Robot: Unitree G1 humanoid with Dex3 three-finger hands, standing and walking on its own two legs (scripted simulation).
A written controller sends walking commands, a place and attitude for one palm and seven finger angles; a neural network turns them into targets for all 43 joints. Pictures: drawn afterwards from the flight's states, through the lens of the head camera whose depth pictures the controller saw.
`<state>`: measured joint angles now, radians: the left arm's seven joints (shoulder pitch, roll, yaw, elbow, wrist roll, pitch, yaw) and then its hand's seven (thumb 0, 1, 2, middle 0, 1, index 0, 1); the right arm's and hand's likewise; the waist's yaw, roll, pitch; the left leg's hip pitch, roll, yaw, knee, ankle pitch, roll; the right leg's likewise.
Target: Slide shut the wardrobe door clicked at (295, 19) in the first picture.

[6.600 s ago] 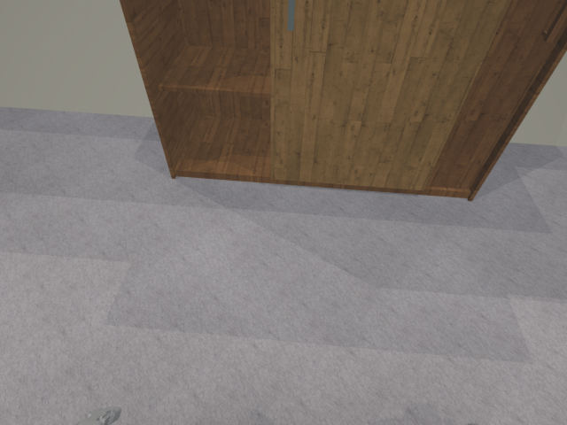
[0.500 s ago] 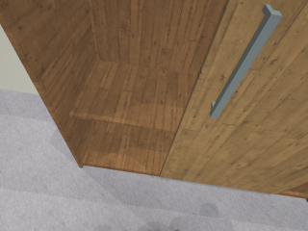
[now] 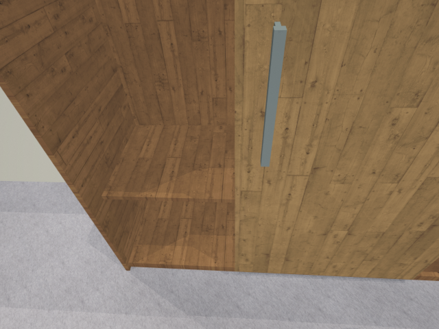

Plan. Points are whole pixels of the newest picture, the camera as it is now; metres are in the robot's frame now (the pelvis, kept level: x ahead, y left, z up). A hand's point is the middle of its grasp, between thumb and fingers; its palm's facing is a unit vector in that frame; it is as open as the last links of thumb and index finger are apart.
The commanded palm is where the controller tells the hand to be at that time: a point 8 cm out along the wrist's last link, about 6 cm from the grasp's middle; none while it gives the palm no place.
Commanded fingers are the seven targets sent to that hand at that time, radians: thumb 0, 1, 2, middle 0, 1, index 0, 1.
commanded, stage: come to a stop and stand still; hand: right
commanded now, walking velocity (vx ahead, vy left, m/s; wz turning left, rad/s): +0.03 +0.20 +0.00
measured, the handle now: (270, 104) +0.51 -0.09 +0.17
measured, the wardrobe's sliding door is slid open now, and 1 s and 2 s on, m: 0.51 0.51 0.51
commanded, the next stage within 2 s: look again from close up in 0.66 s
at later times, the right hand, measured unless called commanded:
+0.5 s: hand out of the picture +0.05 -0.13 -0.18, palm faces +0.02 +0.97 -0.23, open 7.3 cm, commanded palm none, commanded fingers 0.00 -0.90 -0.90 0.20 0.30 0.20 0.30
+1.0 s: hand out of the picture -0.05 -0.15 -0.18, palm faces +0.06 +0.99 -0.15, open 7.3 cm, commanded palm none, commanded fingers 0.00 -0.90 -0.90 0.20 0.30 0.20 0.30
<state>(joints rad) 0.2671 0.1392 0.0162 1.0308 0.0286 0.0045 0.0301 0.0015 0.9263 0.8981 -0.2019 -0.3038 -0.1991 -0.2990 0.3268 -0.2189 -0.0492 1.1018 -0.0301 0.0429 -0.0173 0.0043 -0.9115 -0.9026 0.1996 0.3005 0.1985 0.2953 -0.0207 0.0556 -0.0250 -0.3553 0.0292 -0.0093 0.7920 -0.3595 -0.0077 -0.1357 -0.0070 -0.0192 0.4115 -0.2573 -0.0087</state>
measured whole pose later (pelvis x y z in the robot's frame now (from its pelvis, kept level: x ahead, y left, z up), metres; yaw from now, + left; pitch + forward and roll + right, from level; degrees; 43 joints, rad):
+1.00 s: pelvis +0.00 +0.01 +0.00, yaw -1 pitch -2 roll +1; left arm 0.27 0.16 0.00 1.09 0.01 -0.01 0.03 0.00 0.94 0.90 -0.20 -0.30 -0.20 -0.30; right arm 0.38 -0.14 0.02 1.11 -0.02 -0.01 -0.04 0.00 -0.91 -0.90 0.20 0.30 0.20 0.30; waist -0.01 0.01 0.01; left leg -0.15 -0.01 0.06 0.41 -0.23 0.01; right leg -0.20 0.04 -0.08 0.44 -0.22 -0.08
